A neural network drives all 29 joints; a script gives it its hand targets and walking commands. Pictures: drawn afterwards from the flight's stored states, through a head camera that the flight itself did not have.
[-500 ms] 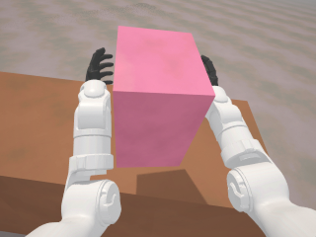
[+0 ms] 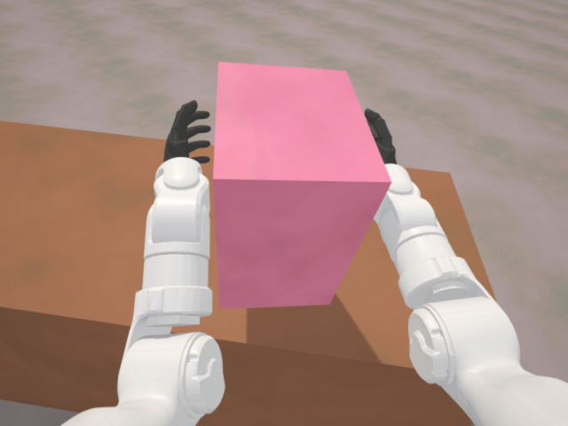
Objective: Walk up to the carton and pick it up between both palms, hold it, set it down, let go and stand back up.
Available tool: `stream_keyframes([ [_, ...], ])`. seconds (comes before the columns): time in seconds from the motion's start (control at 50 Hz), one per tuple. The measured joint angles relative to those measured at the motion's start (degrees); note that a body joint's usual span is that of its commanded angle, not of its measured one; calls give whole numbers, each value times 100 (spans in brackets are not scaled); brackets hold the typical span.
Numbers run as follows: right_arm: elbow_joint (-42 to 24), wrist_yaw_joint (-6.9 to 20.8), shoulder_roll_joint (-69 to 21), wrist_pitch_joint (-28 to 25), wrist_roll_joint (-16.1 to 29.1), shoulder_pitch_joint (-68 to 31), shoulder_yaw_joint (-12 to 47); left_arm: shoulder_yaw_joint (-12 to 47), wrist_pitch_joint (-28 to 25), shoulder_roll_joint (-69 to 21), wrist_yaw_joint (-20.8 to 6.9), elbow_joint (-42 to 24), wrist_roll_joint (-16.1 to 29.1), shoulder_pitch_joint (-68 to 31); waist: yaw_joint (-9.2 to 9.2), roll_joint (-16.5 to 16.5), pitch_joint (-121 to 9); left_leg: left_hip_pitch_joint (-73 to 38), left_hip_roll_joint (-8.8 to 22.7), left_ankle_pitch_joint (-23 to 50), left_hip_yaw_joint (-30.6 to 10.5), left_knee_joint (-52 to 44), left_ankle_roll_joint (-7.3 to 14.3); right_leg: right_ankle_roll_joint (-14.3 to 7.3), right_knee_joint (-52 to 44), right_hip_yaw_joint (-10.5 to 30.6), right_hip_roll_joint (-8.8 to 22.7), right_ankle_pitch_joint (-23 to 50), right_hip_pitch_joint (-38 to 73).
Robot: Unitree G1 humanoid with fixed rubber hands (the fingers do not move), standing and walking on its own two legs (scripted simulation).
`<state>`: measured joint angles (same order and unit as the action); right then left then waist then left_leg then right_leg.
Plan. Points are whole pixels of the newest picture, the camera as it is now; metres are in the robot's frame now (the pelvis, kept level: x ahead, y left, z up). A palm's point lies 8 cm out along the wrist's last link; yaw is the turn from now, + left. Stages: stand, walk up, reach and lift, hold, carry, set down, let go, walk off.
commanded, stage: set down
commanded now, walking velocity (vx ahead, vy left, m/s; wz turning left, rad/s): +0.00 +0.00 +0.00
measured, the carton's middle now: (279, 195) +0.40 +0.01 +0.14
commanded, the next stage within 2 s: none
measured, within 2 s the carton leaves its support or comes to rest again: rests again in 1.46 s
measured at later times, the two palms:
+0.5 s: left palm (195, 184) +0.38 +0.13 +0.17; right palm (377, 184) +0.41 -0.14 +0.15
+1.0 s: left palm (208, 203) +0.39 +0.12 +0.13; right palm (378, 197) +0.42 -0.15 +0.11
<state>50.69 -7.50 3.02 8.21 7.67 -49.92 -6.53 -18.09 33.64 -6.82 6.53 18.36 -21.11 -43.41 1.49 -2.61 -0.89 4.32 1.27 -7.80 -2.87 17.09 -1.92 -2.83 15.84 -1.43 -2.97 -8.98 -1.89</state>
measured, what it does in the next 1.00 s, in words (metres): stands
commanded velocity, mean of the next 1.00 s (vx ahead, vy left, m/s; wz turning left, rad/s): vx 0.00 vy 0.00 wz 0.00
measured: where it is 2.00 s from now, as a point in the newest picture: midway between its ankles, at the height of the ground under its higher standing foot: outside the picture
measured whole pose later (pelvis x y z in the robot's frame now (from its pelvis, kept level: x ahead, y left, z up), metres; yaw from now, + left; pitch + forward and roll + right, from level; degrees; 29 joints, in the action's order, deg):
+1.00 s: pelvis +0.01 -0.02 +0.00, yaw -1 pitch +3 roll +0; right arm 58.2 -2.4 3.5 -1.0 -0.5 -47.7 -10.8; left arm -20.8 21.7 -11.2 9.2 25.1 -21.4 -38.1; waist -2.0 -0.6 -2.3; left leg 11.7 3.0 -6.4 -1.4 15.2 -3.6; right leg -4.6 17.1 -2.8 -3.9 -8.9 -11.2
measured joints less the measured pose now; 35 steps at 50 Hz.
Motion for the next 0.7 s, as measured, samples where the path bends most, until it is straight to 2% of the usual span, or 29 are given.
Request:
stream_keyframes([
  [0.14, 201, 106, -75, -97, -269, 10, -162, -25, -94, -1, -15, 154, -22, 77, -49, -14, 38, 24, 16, 37, 2, -62, -28, -26, 7, -45, -1, -6, -54],
  [0.4, 203, 200, -22, -346, -256, 182, -68, 43, -342, -129, 114, 71, 1, 348, -75, 73, 19, 213, 45, 23, 48, -46, -45, -49, 36, -71, -8, -12, -263],
  [0.7, 547, 435, 70, -585, -498, 183, -234, -133, -657, -348, 226, 369, -34, 419, -268, 147, -61, 462, 109, 98, 160, -141, -97, -104, 104, -41, -44, 11, -627],
])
